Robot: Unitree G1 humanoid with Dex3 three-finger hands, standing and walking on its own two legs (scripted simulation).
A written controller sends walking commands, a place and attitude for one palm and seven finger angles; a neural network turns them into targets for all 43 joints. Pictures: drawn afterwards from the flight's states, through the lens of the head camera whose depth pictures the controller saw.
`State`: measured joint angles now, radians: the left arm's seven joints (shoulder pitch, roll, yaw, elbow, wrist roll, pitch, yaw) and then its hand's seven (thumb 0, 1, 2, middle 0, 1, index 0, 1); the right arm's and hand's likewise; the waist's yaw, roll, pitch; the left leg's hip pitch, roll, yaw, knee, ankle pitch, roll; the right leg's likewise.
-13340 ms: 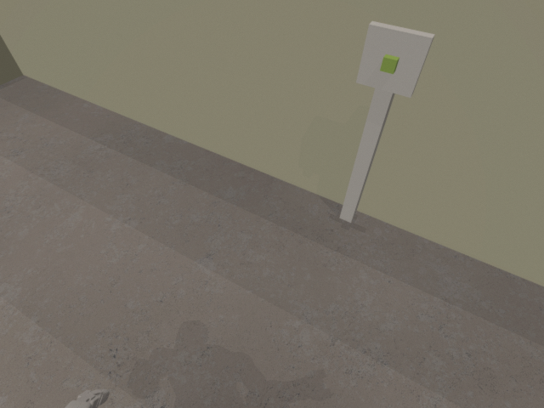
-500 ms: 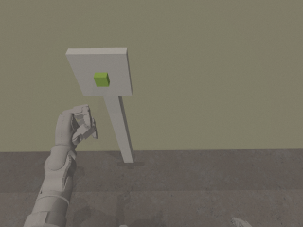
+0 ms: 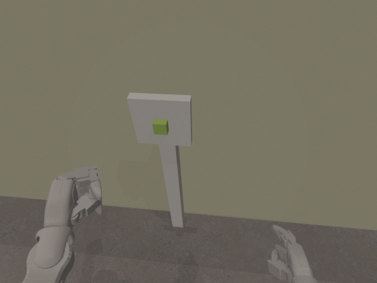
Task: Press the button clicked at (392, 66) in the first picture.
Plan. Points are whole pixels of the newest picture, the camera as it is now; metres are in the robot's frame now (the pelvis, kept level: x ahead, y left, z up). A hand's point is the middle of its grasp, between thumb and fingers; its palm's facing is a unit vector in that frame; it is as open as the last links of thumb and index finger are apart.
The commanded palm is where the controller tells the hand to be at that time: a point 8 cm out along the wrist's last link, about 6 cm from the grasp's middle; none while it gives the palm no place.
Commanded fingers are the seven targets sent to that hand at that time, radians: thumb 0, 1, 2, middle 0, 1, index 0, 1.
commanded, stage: draw the hand back to the body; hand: left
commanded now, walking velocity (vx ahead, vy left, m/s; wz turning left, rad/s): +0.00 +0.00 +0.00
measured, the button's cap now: (161, 126) +0.54 +0.15 +0.02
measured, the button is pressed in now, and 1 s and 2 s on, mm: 0 0 0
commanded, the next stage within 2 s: step back with the hand held close in 0.62 s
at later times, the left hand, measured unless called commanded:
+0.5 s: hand (47, 215) +0.17 +0.24 +0.16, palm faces +0.43 -0.81 -0.41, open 3.1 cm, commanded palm +0.12 +0.27 +0.18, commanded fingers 0.00 0.90 0.90 -1.30 -1.50 -1.30 -1.50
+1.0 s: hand (57, 216) +0.17 +0.23 +0.15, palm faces +0.31 -0.83 -0.47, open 3.1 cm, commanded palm +0.11 +0.28 +0.17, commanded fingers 0.00 0.90 0.90 -1.30 -1.50 -1.30 -1.50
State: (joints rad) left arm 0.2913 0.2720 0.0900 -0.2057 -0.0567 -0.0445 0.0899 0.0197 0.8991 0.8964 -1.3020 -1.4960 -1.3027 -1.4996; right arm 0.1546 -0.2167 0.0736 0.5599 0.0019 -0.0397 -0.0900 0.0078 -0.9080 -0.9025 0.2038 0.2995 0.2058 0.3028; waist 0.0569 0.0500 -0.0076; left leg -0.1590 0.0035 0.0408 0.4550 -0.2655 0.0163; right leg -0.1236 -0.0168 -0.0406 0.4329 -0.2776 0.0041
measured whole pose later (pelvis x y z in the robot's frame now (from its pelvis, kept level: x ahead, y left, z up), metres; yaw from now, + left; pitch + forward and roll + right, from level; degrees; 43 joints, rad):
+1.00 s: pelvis -0.02 +0.00 +0.00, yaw -1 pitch +1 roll -1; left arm 0.61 0.34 0.31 -0.50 -0.04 -0.16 0.11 0.02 0.89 0.90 -1.31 -1.50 -1.31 -1.50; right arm 0.19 -0.25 0.00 0.57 -0.01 -0.01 -0.08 0.01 -0.91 -0.90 0.20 0.30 0.21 0.30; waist 0.01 0.06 0.00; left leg -0.23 0.02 0.05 0.44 -0.22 0.02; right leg -0.19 0.00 -0.03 0.39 -0.21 0.01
